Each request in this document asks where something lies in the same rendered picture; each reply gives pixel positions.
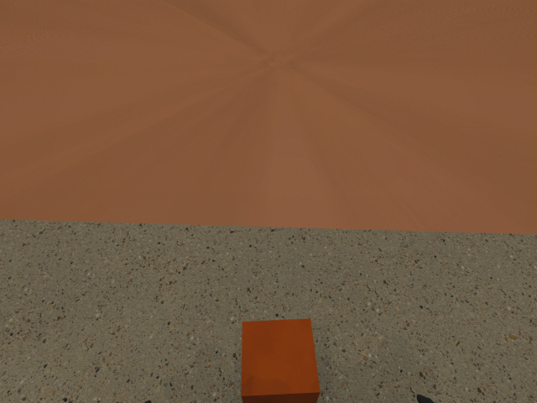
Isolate carton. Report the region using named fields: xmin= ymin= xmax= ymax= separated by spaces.
xmin=241 ymin=319 xmax=321 ymax=403

